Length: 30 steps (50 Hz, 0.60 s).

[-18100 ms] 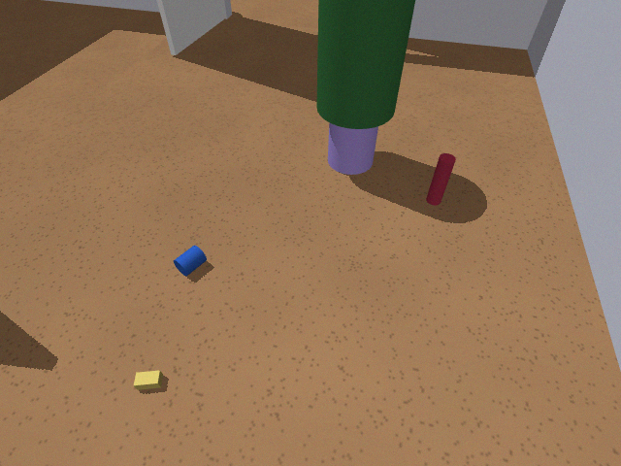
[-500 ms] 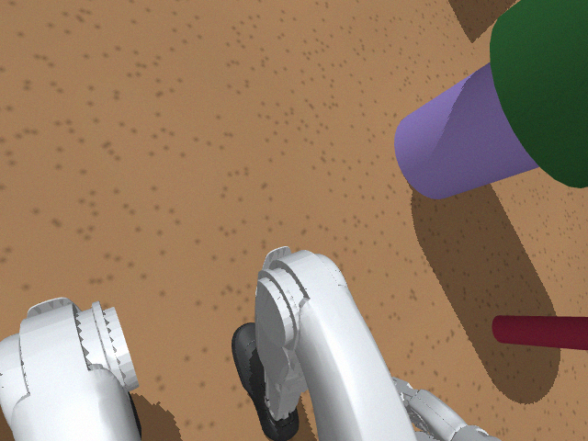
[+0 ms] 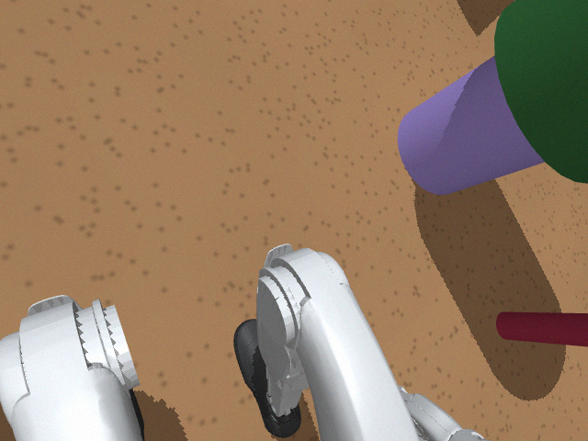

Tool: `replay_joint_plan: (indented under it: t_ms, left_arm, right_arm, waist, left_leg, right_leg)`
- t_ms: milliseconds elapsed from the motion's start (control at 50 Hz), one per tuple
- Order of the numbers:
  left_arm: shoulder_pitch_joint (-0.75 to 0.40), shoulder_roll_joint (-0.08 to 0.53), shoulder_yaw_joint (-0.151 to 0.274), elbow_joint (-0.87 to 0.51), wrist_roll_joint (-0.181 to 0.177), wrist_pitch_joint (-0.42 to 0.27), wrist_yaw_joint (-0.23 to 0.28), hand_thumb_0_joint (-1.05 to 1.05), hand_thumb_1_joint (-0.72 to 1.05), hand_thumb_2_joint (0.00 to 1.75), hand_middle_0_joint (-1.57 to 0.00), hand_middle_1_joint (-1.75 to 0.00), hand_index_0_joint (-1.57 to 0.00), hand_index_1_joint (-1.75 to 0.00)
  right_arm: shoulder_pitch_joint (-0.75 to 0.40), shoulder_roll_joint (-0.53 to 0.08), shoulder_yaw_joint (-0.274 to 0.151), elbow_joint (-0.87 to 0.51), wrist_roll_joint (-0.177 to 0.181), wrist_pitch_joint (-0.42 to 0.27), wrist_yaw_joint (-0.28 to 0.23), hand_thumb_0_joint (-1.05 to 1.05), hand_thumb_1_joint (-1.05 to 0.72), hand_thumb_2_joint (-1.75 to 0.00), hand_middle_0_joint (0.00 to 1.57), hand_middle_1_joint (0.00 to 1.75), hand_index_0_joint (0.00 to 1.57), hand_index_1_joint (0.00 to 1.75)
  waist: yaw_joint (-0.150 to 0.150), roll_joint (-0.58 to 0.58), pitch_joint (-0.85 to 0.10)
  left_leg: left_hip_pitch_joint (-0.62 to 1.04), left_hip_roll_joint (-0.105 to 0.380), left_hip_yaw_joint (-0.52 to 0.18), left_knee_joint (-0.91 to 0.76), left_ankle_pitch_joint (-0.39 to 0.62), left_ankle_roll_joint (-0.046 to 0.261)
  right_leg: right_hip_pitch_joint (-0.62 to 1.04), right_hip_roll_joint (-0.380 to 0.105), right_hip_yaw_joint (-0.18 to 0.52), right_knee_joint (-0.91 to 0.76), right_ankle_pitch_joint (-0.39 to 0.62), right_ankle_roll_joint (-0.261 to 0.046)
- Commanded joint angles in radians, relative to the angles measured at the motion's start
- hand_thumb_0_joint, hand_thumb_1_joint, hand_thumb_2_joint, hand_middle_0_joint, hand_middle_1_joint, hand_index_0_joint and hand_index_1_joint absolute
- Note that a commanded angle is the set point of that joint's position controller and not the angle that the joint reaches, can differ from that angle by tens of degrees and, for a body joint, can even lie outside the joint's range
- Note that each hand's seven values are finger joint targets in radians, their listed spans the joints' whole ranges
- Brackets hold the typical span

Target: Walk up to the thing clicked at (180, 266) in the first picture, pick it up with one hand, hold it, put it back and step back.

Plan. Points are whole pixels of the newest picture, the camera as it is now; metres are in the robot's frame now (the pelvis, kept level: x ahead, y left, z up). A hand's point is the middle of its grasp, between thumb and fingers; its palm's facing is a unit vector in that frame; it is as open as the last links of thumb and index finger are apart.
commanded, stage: close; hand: left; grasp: from above
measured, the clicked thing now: out of the picture +0.40 +0.36 -0.26
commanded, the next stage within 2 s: settle in 0.60 s
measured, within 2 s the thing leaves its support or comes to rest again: leaves its support in 1.04 s
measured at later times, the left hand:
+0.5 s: hand out of the picture +0.38 +0.37 -0.23, palm faces -0.40 -0.19 -0.90, open 10.5 cm
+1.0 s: hand out of the picture +0.38 +0.36 -0.23, palm faces -0.41 -0.20 -0.89, open 10.4 cm
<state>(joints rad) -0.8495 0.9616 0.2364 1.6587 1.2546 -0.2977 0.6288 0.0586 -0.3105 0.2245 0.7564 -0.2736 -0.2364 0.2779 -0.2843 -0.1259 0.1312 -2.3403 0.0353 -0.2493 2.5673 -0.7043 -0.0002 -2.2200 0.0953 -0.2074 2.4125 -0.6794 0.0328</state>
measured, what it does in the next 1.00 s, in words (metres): stands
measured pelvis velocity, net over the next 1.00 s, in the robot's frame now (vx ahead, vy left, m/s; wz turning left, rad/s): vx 0.00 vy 0.00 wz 0.01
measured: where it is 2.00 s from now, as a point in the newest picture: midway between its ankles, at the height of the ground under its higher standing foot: (206, 428)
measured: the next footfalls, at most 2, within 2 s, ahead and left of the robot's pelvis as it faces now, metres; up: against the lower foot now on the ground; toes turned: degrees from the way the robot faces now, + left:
none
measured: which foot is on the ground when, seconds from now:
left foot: down 0.00-1.00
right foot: down 0.00-1.00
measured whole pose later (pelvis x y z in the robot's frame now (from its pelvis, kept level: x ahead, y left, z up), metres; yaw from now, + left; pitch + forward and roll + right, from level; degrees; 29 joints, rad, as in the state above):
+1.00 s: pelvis +0.00 +0.00 +0.00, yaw +0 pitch +27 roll -13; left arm -0.82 0.92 0.23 1.58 1.25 -0.26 0.59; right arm 0.08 -0.31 0.20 0.76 -0.26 -0.24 0.28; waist -0.27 -0.11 0.10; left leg -2.35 0.03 -0.24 2.56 -0.70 -0.01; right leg -2.23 0.09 -0.20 2.41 -0.68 0.03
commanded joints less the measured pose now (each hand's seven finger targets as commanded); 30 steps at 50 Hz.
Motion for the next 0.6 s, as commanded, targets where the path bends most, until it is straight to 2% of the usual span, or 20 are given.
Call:
replay_joint_plan:
  t_ms: [0, 20, 40, 60, 100, 200, 220, 240, 280, 300, 320, 340, 400, 420, 460, 480, 500, 520, 540, 580]
  left_arm:
    - [-0.187, 0.257, 0.000, -0.077, 0.009, -0.018, 0.053, 0.00, 0.28, 0.63, -0.67, -0.66, -0.68, -0.65]
    - [-0.203, 0.257, 0.007, -0.071, 0.015, -0.017, 0.058, 0.00, 0.30, 0.64, -0.69, -0.65, -0.70, -0.64]
    - [-0.196, 0.262, 0.002, -0.068, 0.018, -0.015, 0.063, 0.00, 0.32, 0.63, -0.70, -0.65, -0.71, -0.63]
    - [-0.206, 0.244, -0.015, -0.060, 0.022, -0.013, 0.065, 0.00, 0.34, 0.64, -0.72, -0.65, -0.73, -0.63]
    - [-0.223, 0.263, -0.009, -0.064, 0.031, -0.007, 0.071, 0.00, 0.37, 0.63, -0.74, -0.64, -0.76, -0.63]
    - [-0.205, 0.221, -0.044, -0.032, 0.020, 0.004, 0.072, 0.00, 0.44, 0.63, -0.80, -0.60, -0.81, -0.59]
    - [-0.218, 0.207, -0.063, -0.029, 0.022, 0.004, 0.067, 0.00, 0.47, 0.61, -0.82, -0.60, -0.84, -0.59]
    - [-0.219, 0.231, -0.043, -0.012, 0.020, 0.007, 0.071, 0.00, 0.47, 0.63, -0.83, -0.61, -0.84, -0.60]
    - [-0.204, 0.221, -0.042, -0.025, 0.012, 0.012, 0.076, 0.00, 0.53, 0.62, -0.88, -0.59, -0.89, -0.58]
    - [-0.221, 0.200, -0.063, -0.017, 0.013, 0.013, 0.071, 0.00, 0.55, 0.62, -0.90, -0.59, -0.91, -0.58]
    - [-0.212, 0.204, -0.058, -0.015, 0.011, 0.014, 0.070, 0.00, 0.55, 0.61, -0.89, -0.59, -0.90, -0.57]
    - [-0.232, 0.201, -0.071, -0.025, 0.013, 0.015, 0.070, 0.00, 0.56, 0.62, -0.91, -0.58, -0.92, -0.57]
    - [-0.233, 0.209, -0.064, -0.019, 0.004, 0.020, 0.067, 0.00, 0.61, 0.59, -0.94, -0.57, -0.95, -0.56]
    - [-0.214, 0.207, -0.059, -0.014, -0.002, 0.021, 0.068, 0.00, 0.60, 0.59, -0.94, -0.56, -0.95, -0.55]
    - [-0.231, 0.219, -0.066, -0.016, 0.003, 0.022, 0.062, 0.00, 0.62, 0.58, -0.96, -0.55, -0.97, -0.54]
    - [-0.210, 0.219, -0.050, -0.022, -0.005, 0.022, 0.064, 0.00, 0.63, 0.59, -0.96, -0.55, -0.97, -0.54]
    - [-0.230, 0.214, -0.062, -0.018, -0.007, 0.021, 0.062, 0.00, 0.63, 0.61, -0.98, -0.54, -0.98, -0.54]
    - [-0.208, 0.214, -0.055, -0.031, -0.006, 0.023, 0.061, 0.00, 0.64, 0.60, -0.97, -0.55, -0.98, -0.54]
    - [-0.221, 0.211, -0.059, -0.027, -0.006, 0.022, 0.061, 0.00, 0.65, 0.61, -0.99, -0.54, -1.00, -0.54]
    - [-0.213, 0.218, -0.047, -0.031, -0.009, 0.021, 0.058, 0.00, 0.69, 0.60, -1.01, -0.55, -1.02, -0.54]
  right_arm:
    - [0.153, -0.318, -0.090, -0.001, 0.001, 0.003, -0.020, 0.00, -0.88, -0.90, 0.20, 0.30, 0.20, 0.30]
    - [0.166, -0.316, -0.082, 0.000, -0.003, 0.003, -0.019, 0.00, -0.88, -0.90, 0.20, 0.30, 0.20, 0.30]
    - [0.154, -0.314, -0.081, 0.004, -0.001, 0.006, -0.022, 0.00, -0.88, -0.89, 0.20, 0.30, 0.20, 0.30]
    - [0.157, -0.325, -0.092, 0.000, -0.005, 0.002, -0.021, 0.00, -0.88, -0.90, 0.20, 0.30, 0.20, 0.30]
    - [0.160, -0.322, -0.081, 0.004, -0.009, 0.000, -0.021, 0.00, -0.88, -0.90, 0.20, 0.30, 0.20, 0.30]
    - [0.137, -0.323, -0.084, 0.007, -0.009, -0.007, -0.024, 0.00, -0.88, -0.89, 0.20, 0.30, 0.20, 0.30]
    - [0.140, -0.329, -0.086, -0.008, -0.011, -0.012, -0.021, 0.00, -0.88, -0.90, 0.20, 0.30, 0.20, 0.30]
    - [0.144, -0.319, -0.076, 0.000, -0.011, -0.013, -0.021, 0.00, -0.88, -0.90, 0.20, 0.30, 0.20, 0.30]
    - [0.137, -0.320, -0.083, 0.004, -0.007, -0.014, -0.021, 0.00, -0.88, -0.90, 0.20, 0.30, 0.20, 0.30]
    - [0.147, -0.332, -0.088, -0.006, -0.009, -0.019, -0.017, 0.00, -0.88, -0.90, 0.20, 0.30, 0.20, 0.30]
    - [0.141, -0.316, -0.074, 0.000, -0.012, -0.020, -0.016, 0.00, -0.88, -0.90, 0.20, 0.30, 0.20, 0.30]
    - [0.142, -0.314, -0.069, -0.001, -0.009, -0.021, -0.016, 0.00, -0.88, -0.90, 0.20, 0.30, 0.20, 0.30]
    - [0.152, -0.320, -0.069, 0.000, -0.010, -0.029, -0.011, 0.00, -0.88, -0.90, 0.20, 0.30, 0.20, 0.30]
    - [0.146, -0.331, -0.081, -0.001, -0.005, -0.028, -0.014, 0.00, -0.88, -0.90, 0.20, 0.30, 0.20, 0.30]
    - [0.142, -0.321, -0.063, -0.008, -0.003, -0.032, -0.010, 0.00, -0.88, -0.90, 0.20, 0.30, 0.20, 0.30]
    - [0.145, -0.327, -0.072, -0.008, -0.003, -0.029, -0.012, 0.00, -0.88, -0.90, 0.20, 0.30, 0.20, 0.30]
    - [0.139, -0.316, -0.065, -0.012, 0.000, -0.033, -0.009, 0.00, -0.88, -0.90, 0.20, 0.30, 0.20, 0.30]
    - [0.146, -0.322, -0.069, -0.005, 0.001, -0.030, -0.014, 0.00, -0.88, -0.90, 0.20, 0.30, 0.20, 0.30]
    - [0.150, -0.320, -0.068, -0.010, 0.000, -0.031, -0.012, 0.00, -0.88, -0.90, 0.20, 0.30, 0.20, 0.30]
    - [0.154, -0.314, -0.063, -0.009, 0.002, -0.030, -0.011, 0.00, -0.88, -0.90, 0.20, 0.30, 0.20, 0.30]
  waist:
    - [-0.009, 0.464, -0.620]
    - [-0.022, 0.454, -0.613]
    - [-0.010, 0.465, -0.620]
    - [-0.024, 0.471, -0.605]
    - [-0.026, 0.464, -0.609]
    - [-0.022, 0.446, -0.581]
    - [-0.034, 0.467, -0.580]
    - [-0.029, 0.447, -0.581]
    - [-0.016, 0.447, -0.590]
    - [-0.038, 0.454, -0.575]
    - [-0.029, 0.440, -0.590]
    - [-0.038, 0.427, -0.591]
    - [-0.040, 0.440, -0.586]
    - [-0.026, 0.452, -0.585]
    - [-0.034, 0.438, -0.568]
    - [-0.021, 0.448, -0.591]
    - [-0.030, 0.441, -0.573]
    - [-0.017, 0.445, -0.605]
    - [-0.031, 0.454, -0.598]
    - [-0.024, 0.450, -0.609]
  left_leg:
    - [0.473, 0.020, 0.089, -0.270, 0.173, 0.009]
    - [0.475, 0.018, 0.086, -0.264, 0.182, 0.010]
    - [0.474, 0.019, 0.087, -0.275, 0.167, 0.008]
    - [0.472, 0.018, 0.092, -0.268, 0.171, 0.008]
    - [0.476, 0.019, 0.090, -0.264, 0.175, 0.008]
    - [0.449, 0.018, 0.087, -0.270, 0.143, 0.008]
    - [0.457, 0.017, 0.091, -0.267, 0.153, 0.009]
    - [0.449, 0.021, 0.087, -0.265, 0.149, 0.010]
    - [0.456, 0.019, 0.085, -0.278, 0.135, 0.007]
    - [0.459, 0.018, 0.085, -0.269, 0.149, 0.008]
    - [0.456, 0.021, 0.084, -0.267, 0.152, 0.009]
    - [0.450, 0.019, 0.086, -0.258, 0.153, 0.012]
    - [0.460, 0.019, 0.085, -0.260, 0.156, 0.011]
    - [0.455, 0.019, 0.088, -0.269, 0.153, 0.009]
    - [0.451, 0.019, 0.080, -0.268, 0.137, 0.010]
    - [0.457, 0.019, 0.086, -0.271, 0.153, 0.009]
    - [0.451, 0.019, 0.075, -0.271, 0.141, 0.007]
    - [0.466, 0.019, 0.084, -0.273, 0.160, 0.008]
    - [0.464, 0.019, 0.085, -0.268, 0.170, 0.008]
    - [0.469, 0.019, 0.086, -0.264, 0.186, 0.009]
  right_leg:
    - [0.292, 0.030, -0.071, -0.206, 0.210, -0.058]
    - [0.281, 0.028, -0.079, -0.197, 0.223, -0.055]
    - [0.277, 0.031, -0.075, -0.202, 0.205, -0.059]
    - [0.281, 0.030, -0.074, -0.201, 0.215, -0.058]
    - [0.276, 0.031, -0.076, -0.201, 0.217, -0.055]
    - [0.251, 0.031, -0.079, -0.207, 0.185, -0.056]
    - [0.259, 0.030, -0.075, -0.205, 0.200, -0.055]
    - [0.271, 0.031, -0.074, -0.208, 0.200, -0.055]
    - [0.261, 0.031, -0.075, -0.209, 0.180, -0.057]
    - [0.255, 0.028, -0.078, -0.203, 0.199, -0.054]
    - [0.268, 0.032, -0.076, -0.211, 0.200, -0.054]
    - [0.269, 0.031, -0.076, -0.210, 0.206, -0.051]
    - [0.266, 0.027, -0.078, -0.204, 0.213, -0.051]
    - [0.274, 0.030, -0.070, -0.211, 0.206, -0.054]
    - [0.259, 0.026, -0.077, -0.202, 0.192, -0.053]
    - [0.286, 0.032, -0.072, -0.212, 0.204, -0.054]
    - [0.255, 0.024, -0.078, -0.197, 0.194, -0.054]
    - [0.282, 0.031, -0.074, -0.211, 0.208, -0.055]
    - [0.285, 0.030, -0.074, -0.207, 0.221, -0.054]
    - [0.293, 0.030, -0.075, -0.203, 0.236, -0.052]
